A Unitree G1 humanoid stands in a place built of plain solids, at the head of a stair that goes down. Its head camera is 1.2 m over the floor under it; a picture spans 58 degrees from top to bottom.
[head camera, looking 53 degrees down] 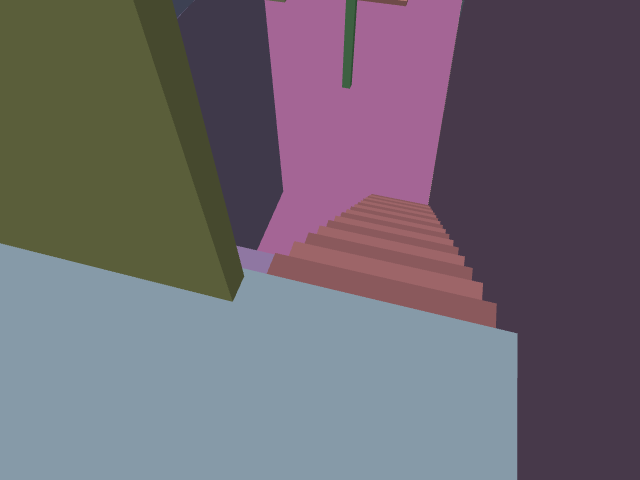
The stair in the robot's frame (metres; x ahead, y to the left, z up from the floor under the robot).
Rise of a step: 0.21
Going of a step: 0.22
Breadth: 0.86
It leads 15 degrees to the right of straight ahead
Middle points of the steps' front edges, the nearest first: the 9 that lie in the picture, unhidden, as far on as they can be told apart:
0.67 -0.18 0.00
0.88 -0.24 -0.21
1.10 -0.29 -0.41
1.31 -0.35 -0.62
1.53 -0.41 -0.83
1.74 -0.47 -1.04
1.96 -0.53 -1.24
2.17 -0.59 -1.45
2.38 -0.65 -1.66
